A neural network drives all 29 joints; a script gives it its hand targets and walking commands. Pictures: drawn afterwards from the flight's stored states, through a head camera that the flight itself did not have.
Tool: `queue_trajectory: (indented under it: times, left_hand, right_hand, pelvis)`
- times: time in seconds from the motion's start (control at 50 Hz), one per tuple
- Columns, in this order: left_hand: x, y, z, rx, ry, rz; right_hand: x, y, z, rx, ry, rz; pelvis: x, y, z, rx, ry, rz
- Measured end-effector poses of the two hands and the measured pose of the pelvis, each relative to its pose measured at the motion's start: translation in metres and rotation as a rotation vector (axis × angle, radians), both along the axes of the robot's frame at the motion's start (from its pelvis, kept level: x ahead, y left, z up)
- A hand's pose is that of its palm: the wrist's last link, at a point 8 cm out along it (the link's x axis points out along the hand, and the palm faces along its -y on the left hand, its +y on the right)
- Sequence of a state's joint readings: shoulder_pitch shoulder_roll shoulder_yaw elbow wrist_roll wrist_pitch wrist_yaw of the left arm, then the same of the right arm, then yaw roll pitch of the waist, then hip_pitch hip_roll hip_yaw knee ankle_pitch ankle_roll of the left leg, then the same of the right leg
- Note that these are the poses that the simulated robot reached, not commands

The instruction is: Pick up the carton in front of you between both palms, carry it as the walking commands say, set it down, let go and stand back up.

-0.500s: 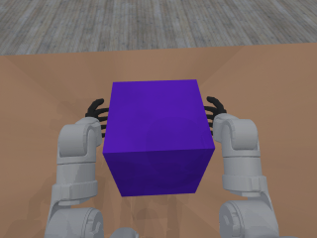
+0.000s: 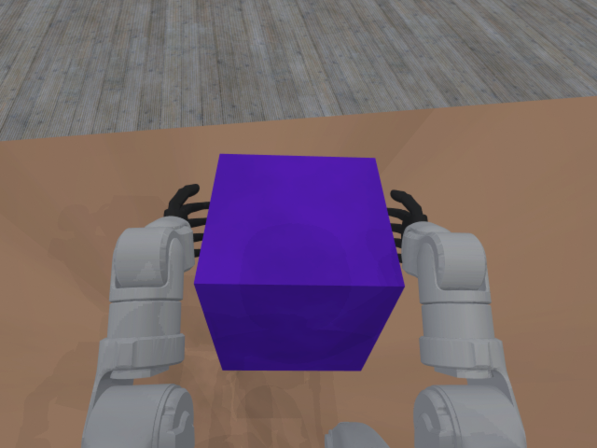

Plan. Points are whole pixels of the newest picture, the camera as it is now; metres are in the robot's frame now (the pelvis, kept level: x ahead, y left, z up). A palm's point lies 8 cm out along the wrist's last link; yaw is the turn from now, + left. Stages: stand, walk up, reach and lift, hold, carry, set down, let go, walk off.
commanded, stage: carry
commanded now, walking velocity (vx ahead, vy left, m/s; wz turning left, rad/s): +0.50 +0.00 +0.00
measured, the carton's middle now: (295, 269) +0.35 -0.01 +0.01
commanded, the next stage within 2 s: none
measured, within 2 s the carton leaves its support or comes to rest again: neither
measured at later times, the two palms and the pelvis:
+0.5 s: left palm (208, 117) +0.64 +0.12 +0.06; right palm (371, 111) +0.66 -0.17 +0.06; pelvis +0.30 -0.04 -0.03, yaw +1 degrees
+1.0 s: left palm (211, 43) +0.95 +0.15 +0.04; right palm (338, 48) +0.94 -0.15 +0.04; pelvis +0.59 +0.01 -0.06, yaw +0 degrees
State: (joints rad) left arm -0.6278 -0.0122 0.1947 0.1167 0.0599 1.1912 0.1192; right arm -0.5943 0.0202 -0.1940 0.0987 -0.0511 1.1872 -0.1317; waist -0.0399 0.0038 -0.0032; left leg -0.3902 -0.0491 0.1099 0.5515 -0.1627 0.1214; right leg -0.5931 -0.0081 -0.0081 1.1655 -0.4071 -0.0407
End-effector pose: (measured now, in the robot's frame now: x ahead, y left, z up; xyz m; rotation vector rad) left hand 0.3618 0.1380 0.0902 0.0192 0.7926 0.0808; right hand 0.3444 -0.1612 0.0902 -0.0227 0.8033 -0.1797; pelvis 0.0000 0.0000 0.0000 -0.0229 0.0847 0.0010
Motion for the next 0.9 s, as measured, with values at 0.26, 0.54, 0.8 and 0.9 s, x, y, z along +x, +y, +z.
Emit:
queue_trajectory:
  times: [0.26,0.54,0.8,0.9]
  left_hand:
    - [0.162,-0.019,0.018,-0.016,-0.131,0.030]
    - [0.295,-0.011,-0.026,0.032,-0.006,0.118]
    - [0.474,0.015,-0.010,0.009,-0.145,0.099]
    - [0.542,0.018,-0.040,-0.004,-0.079,0.044]
  right_hand:
    - [0.168,-0.019,0.018,0.021,-0.133,-0.002]
    - [0.336,-0.010,-0.029,0.032,-0.006,0.118]
    - [0.504,0.015,-0.013,0.030,-0.146,0.080]
    - [0.557,0.017,-0.036,-0.015,-0.079,0.049]
  pelvis:
    - [0.162,-0.019,-0.013,0.024,0.013,0.015]
    - [0.318,-0.045,-0.025,0.047,0.002,0.021]
    - [0.490,-0.016,-0.052,0.007,-0.003,0.000]
    - [0.547,-0.003,-0.069,0.016,-0.013,0.002]
